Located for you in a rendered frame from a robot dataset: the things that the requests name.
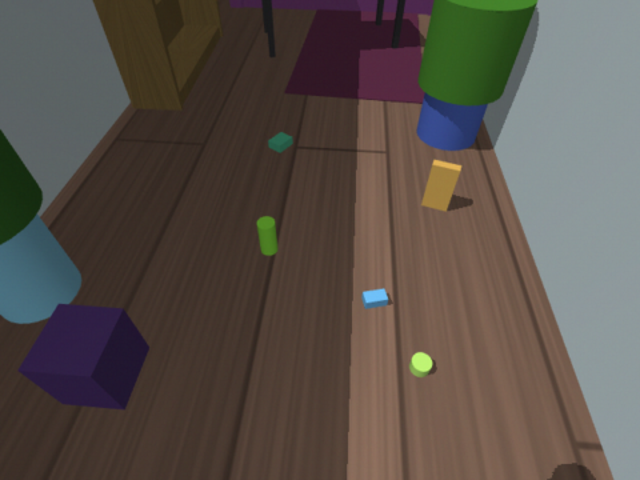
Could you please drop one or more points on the potted plant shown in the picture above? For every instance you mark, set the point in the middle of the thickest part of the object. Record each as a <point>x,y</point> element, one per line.
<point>36,274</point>
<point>470,50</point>

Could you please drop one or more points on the sofa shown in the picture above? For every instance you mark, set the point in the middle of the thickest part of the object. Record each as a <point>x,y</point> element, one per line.
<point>411,6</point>

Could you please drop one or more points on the bookshelf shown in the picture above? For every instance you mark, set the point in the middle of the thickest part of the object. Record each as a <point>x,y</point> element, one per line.
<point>160,46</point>

